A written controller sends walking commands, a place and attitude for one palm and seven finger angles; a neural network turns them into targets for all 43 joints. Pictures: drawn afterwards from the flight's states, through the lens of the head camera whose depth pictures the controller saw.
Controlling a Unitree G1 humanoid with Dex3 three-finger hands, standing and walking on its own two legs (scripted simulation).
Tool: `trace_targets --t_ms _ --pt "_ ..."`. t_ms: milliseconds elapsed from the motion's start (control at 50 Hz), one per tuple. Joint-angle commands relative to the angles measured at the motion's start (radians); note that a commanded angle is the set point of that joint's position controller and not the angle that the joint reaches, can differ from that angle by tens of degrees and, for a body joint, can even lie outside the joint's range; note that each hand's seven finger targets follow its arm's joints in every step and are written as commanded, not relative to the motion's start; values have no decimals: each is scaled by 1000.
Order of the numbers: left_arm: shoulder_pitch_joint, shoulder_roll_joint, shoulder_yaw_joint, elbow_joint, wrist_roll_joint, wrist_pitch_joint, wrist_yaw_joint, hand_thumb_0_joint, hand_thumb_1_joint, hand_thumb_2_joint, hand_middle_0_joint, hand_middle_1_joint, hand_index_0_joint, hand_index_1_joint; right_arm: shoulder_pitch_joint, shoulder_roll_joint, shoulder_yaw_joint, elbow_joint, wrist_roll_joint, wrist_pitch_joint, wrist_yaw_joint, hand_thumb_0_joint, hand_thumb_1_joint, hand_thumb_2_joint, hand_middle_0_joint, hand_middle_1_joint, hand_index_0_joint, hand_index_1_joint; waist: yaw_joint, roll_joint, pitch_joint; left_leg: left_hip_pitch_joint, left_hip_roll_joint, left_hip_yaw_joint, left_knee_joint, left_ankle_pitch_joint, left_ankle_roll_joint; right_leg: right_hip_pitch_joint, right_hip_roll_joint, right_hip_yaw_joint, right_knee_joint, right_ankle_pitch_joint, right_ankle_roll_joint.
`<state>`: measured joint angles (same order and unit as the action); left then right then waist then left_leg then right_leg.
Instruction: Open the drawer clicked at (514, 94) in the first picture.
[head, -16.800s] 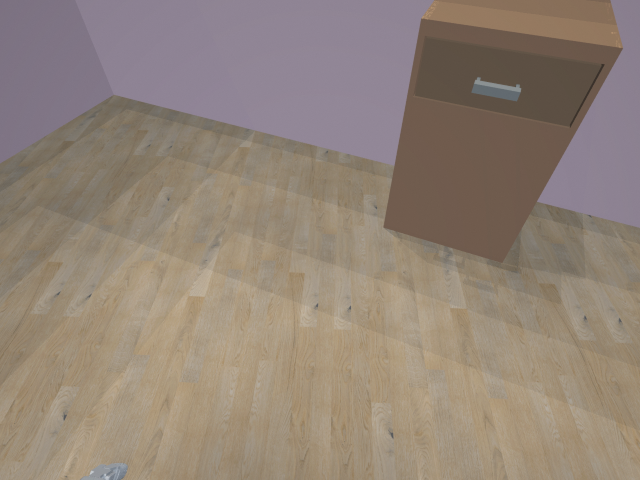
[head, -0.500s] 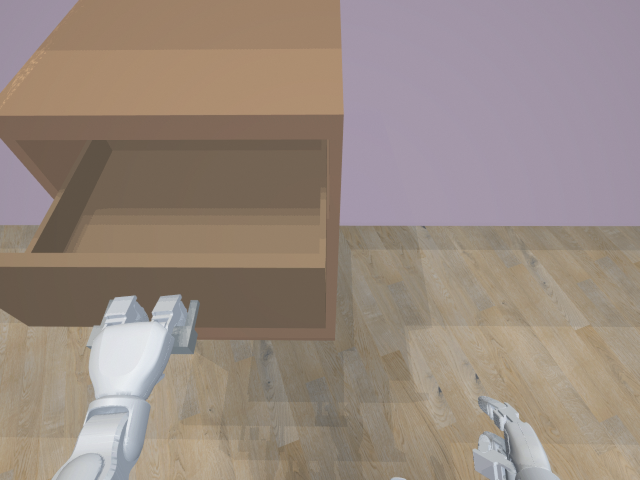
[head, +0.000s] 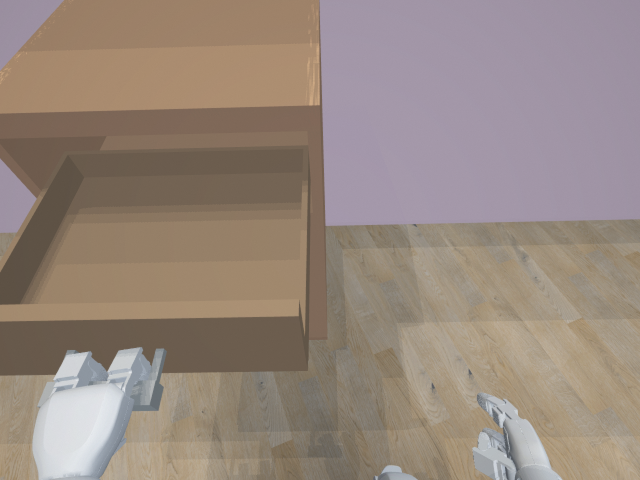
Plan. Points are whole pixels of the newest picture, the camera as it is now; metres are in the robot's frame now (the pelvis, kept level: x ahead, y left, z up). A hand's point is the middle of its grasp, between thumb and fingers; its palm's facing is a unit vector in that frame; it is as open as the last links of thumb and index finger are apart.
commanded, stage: pull the drawer open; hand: left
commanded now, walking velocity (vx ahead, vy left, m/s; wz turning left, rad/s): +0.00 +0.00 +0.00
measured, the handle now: (109, 376) +0.23 +0.28 +0.00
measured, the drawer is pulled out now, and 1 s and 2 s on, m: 0.30 0.30 0.30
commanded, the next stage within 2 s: open the thumb to release the handle in 0.40 s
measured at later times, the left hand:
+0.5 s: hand (111, 433) +0.17 +0.26 -0.01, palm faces -0.03 -0.05 -1.00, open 6.1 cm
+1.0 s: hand (101, 428) +0.18 +0.27 -0.01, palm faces -0.04 -0.05 -1.00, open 12.2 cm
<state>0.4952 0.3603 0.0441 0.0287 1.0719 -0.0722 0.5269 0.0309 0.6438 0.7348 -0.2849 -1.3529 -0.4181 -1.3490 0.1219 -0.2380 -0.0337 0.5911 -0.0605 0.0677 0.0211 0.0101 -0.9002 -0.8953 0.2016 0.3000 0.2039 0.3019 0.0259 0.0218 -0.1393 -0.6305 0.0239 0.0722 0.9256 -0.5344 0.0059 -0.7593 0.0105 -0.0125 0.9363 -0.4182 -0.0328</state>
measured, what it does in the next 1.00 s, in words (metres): stands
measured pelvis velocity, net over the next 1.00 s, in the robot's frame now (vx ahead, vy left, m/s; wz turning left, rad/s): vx -0.01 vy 0.00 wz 0.03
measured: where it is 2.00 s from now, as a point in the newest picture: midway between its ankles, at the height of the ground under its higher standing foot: outside the picture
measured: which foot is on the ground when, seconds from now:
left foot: down 0.00-1.00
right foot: down 0.00-1.00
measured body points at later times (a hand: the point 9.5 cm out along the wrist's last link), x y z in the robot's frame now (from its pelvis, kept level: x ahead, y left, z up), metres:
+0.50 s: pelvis +0.00 +0.00 +0.00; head +0.06 -0.01 +0.44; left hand +0.17 +0.26 +0.04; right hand +0.20 -0.23 -0.11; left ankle -0.05 +0.11 -0.69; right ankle +0.02 -0.10 -0.69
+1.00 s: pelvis -0.01 +0.00 +0.00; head +0.04 -0.02 +0.45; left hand +0.17 +0.27 +0.04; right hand +0.20 -0.23 -0.10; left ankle -0.05 +0.11 -0.69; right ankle +0.02 -0.10 -0.69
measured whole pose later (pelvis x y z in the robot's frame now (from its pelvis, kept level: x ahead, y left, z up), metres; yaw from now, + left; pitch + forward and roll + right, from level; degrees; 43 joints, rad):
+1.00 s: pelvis -0.01 +0.00 +0.00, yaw +2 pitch +12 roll +1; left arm 0.36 0.37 0.04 0.13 1.06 -0.08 0.48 0.00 -0.23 0.42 -0.32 -1.23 -0.34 -1.23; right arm 0.11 -0.24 -0.02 0.61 -0.05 0.04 -0.04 0.01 -0.90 -0.90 0.20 0.30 0.20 0.30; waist 0.06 0.03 -0.12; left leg -0.63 0.01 0.04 0.91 -0.50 0.00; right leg -0.73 0.00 -0.04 0.90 -0.39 -0.03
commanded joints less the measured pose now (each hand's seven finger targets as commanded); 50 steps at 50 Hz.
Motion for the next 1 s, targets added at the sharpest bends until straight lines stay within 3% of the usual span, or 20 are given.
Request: trace_targets --t_ms 0,20,240,280,340,380,420,460,480,500,540,580,640,700,760,780,840,880,940,980 --pt "266 148 125 -250 -31 3 70 0 900 900 -400 -1350 -400 -1350 -104 -105 -35 -171 1 -47 -1 0 -900 -900 200 300 200 300 82 27 -220 64 -48 -55 -96 489 1 252 12 42 -91 423 -29" --pt "258 147 122 -246 -31 5 68 0 900 900 -400 -1350 -400 -1350 -104 -104 -36 -169 4 -45 -1 0 -900 -900 200 300 200 300 73 21 -197 58 -48 -54 -91 478 3 241 13 41 -94 426 -28" --pt "232 158 142 -242 -20 9 83 0 900 900 -400 -1350 -400 -1350 -91 -110 -38 -172 0 -43 -3 0 -900 -900 200 300 200 300 63 6 -204 49 -46 -60 -70 472 2 201 18 41 -77 407 -27" --pt "223 156 136 -246 -21 16 84 0 900 900 -400 -1350 -400 -1350 -92 -112 -37 -174 0 -43 -6 0 -900 -900 200 300 200 300 58 34 -210 55 -48 -59 -71 472 2 205 16 41 -79 416 -28" --pt "209 149 130 -226 -21 22 83 0 900 900 -400 -1350 -400 -1350 -89 -109 -36 -170 2 -43 -9 0 -900 -900 200 300 200 300 58 12 -201 50 -46 -59 -74 456 3 202 19 32 -81 396 -25" --pt "208 177 164 -230 -23 20 88 0 900 900 -400 -1350 -400 -1350 -90 -111 -36 -170 2 -41 -17 0 -900 -900 200 300 200 300 65 5 -225 45 -48 -60 -77 467 3 234 17 36 -79 432 -26" --pt "233 150 137 -216 -20 24 87 0 900 900 -400 -1350 -400 -1350 -89 -105 -33 -169 6 -43 -14 0 -900 -900 200 300 200 300 68 21 -211 60 -45 -61 -80 493 0 223 19 28 -76 430 -25" --pt "190 152 129 -231 -17 25 86 0 900 900 -400 -1350 -400 -1350 -88 -108 -37 -166 3 -42 -14 0 -900 -900 200 300 200 300 57 10 -213 66 -43 -59 -77 486 2 213 18 30 -83 421 -22" --pt "-48 164 116 -220 0 29 90 0 900 900 -400 -1350 -400 -1350 -92 -120 -38 -138 -1 -40 -26 0 -900 -900 200 300 200 300 3 18 -207 58 -42 -68 -60 454 3 158 15 30 -78 407 -20" --pt "-35 178 149 -202 4 29 97 0 830 870 -395 -1342 -395 -1342 -82 -115 -41 -147 -6 -43 -33 0 -900 -900 200 300 200 300 31 18 -215 59 -44 -68 -71 433 3 172 15 19 -78 373 -19" --pt "-39 158 129 -146 5 34 96 0 690 810 -385 -1327 -385 -1327 -81 -112 -41 -137 0 -49 -42 0 -900 -900 200 300 200 300 25 -10 -205 51 -48 -61 -73 392 4 169 18 19 -91 349 -18" --pt "-50 173 136 -149 0 42 92 0 550 750 -375 -1313 -375 -1313 -83 -113 -42 -138 4 -50 -50 0 -900 -900 200 300 200 300 34 6 -244 66 -51 -61 -84 407 3 207 15 19 -96 368 -20" --pt "-95 146 84 -116 -5 66 65 0 340 660 -360 -1290 -360 -1290 -91 -112 -37 -130 11 -52 -61 0 -900 -900 200 300 200 300 21 -26 -203 58 -53 -55 -99 366 9 213 12 13 -125 341 -13" --pt "-137 165 77 -92 -8 73 26 0 130 570 -345 -1268 -345 -1268 -100 -111 -28 -130 14 -55 -74 0 -900 -900 200 300 200 300 29 -31 -189 55 -54 -55 -124 329 14 242 8 16 -149 299 -11" --pt "-144 172 75 -78 -11 57 -7 0 -80 480 -330 -1245 -330 -1245 -97 -107 -26 -126 16 -61 -80 0 -900 -900 200 300 200 300 33 -34 -175 59 -55 -56 -136 319 15 249 9 13 -163 280 -12" --pt "-155 170 69 -75 -12 51 -14 0 -150 450 -325 -1237 -325 -1237 -101 -110 -23 -124 16 -61 -81 0 -900 -900 200 300 200 300 31 1 -171 68 -55 -55 -139 325 14 245 8 15 -168 288 -15" --pt "-158 167 75 -52 -11 21 -20 0 -360 360 -310 -1215 -310 -1215 -92 -106 -23 -122 13 -67 -80 0 -900 -900 200 300 200 300 28 -37 -142 40 -58 -56 -137 291 15 233 7 17 -171 255 -10" --pt "-178 188 98 -65 -10 0 -20 0 -500 300 -300 -1200 -300 -1200 -94 -108 -30 -119 11 -69 -80 0 -900 -900 200 300 200 300 36 -7 -166 48 -58 -54 -135 300 15 243 5 27 -170 269 -15" --pt "-168 155 77 -75 -12 -15 -6 0 -500 300 -300 -1200 -300 -1200 -91 -105 -31 -123 8 -75 -71 0 -900 -900 200 300 200 300 29 -15 -165 42 -58 -56 -126 297 14 216 6 21 -159 257 -14" --pt "-176 185 110 -53 -11 -22 0 0 -500 300 -300 -1200 -300 -1200 -90 -109 -36 -115 9 -76 -73 0 -900 -900 200 300 200 300 30 -23 -168 27 -58 -58 -118 289 14 216 6 25 -158 251 -14"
